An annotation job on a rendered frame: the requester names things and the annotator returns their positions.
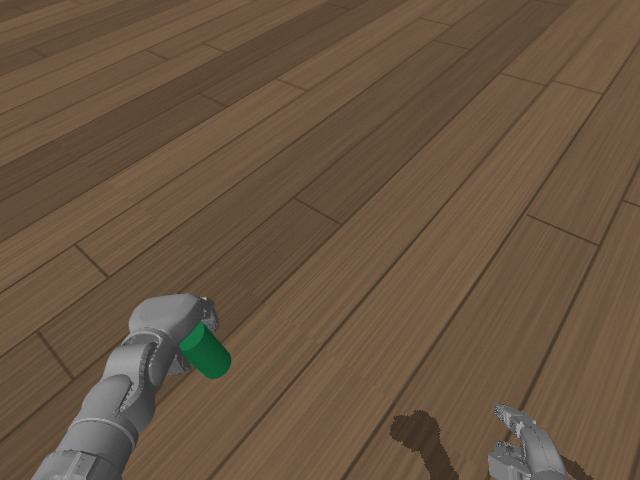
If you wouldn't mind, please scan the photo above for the can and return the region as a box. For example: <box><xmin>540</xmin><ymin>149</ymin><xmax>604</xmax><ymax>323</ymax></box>
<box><xmin>179</xmin><ymin>321</ymin><xmax>231</xmax><ymax>379</ymax></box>

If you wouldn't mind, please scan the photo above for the left robot hand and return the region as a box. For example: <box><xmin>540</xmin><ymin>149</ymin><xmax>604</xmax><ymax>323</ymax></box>
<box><xmin>128</xmin><ymin>293</ymin><xmax>219</xmax><ymax>376</ymax></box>

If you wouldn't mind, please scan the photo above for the left robot arm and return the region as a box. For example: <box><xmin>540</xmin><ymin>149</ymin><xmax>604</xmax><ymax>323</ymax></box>
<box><xmin>31</xmin><ymin>328</ymin><xmax>176</xmax><ymax>480</ymax></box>

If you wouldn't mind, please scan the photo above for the right robot hand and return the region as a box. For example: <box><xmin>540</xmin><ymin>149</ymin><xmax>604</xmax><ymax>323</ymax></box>
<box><xmin>488</xmin><ymin>404</ymin><xmax>567</xmax><ymax>480</ymax></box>

